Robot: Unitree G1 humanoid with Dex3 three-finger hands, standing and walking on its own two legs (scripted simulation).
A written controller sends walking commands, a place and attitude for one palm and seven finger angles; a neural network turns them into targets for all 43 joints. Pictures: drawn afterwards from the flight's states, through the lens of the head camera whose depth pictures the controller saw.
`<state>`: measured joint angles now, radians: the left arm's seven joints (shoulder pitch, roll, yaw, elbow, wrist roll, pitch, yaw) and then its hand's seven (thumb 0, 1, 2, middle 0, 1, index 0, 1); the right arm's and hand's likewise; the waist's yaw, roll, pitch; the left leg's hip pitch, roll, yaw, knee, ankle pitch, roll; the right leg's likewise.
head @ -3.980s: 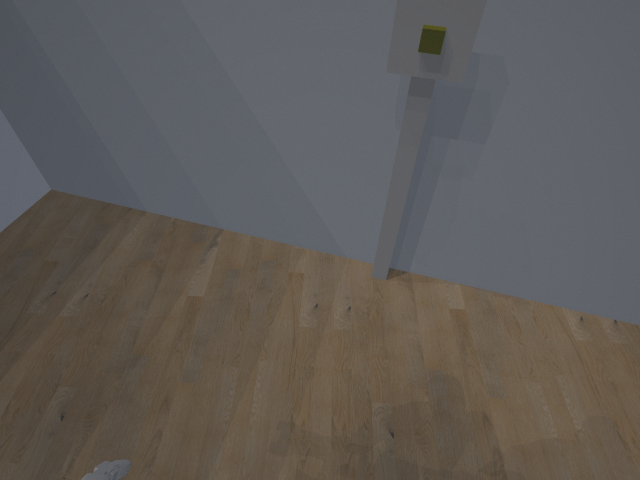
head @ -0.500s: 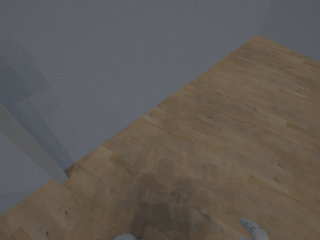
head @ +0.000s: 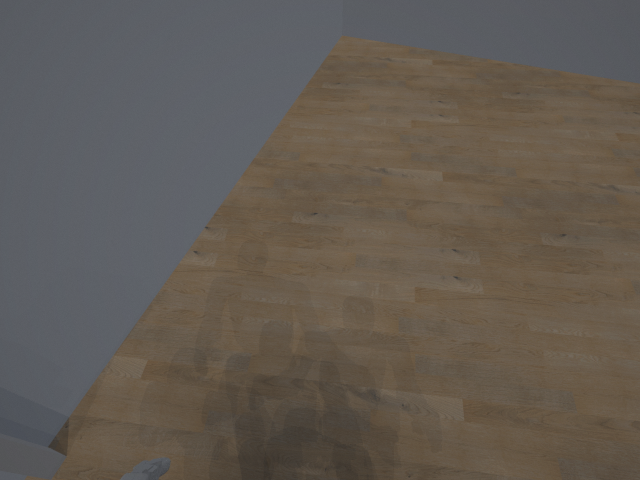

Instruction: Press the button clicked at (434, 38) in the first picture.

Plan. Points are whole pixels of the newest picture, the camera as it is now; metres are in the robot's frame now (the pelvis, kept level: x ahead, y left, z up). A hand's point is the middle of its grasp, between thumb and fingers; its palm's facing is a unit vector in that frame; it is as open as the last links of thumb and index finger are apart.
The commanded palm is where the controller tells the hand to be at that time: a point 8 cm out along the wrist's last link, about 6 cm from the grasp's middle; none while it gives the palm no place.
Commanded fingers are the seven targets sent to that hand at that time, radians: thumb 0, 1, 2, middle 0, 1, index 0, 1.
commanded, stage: walk to a spot facing it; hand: left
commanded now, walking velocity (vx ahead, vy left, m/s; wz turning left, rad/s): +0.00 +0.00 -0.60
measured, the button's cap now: out of the picture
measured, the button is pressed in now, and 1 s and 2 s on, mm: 0 0 0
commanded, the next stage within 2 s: turn to face it in 1.30 s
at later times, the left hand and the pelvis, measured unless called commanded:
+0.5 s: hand out of the picture +0.11 +0.19 -0.16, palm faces -0.18 -0.96 -0.19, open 7.4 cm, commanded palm none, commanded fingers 0.00 0.90 0.90 -0.20 -0.30 -0.20 -0.30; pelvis +0.01 +0.02 +0.01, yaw -15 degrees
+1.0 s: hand (250, 418) +0.22 +0.12 -0.15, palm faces -0.57 -0.79 -0.23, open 7.4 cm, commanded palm none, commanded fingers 0.00 0.90 0.90 -0.20 -0.30 -0.20 -0.30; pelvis +0.02 +0.01 +0.00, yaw -36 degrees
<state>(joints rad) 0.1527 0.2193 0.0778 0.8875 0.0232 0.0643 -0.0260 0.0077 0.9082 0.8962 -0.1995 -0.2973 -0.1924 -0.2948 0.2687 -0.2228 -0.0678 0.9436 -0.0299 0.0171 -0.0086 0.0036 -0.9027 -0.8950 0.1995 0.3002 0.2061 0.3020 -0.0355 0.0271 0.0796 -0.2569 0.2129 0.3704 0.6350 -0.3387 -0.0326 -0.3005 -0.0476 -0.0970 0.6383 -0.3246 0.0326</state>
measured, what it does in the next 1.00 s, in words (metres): steps on the spot, turning right: left foot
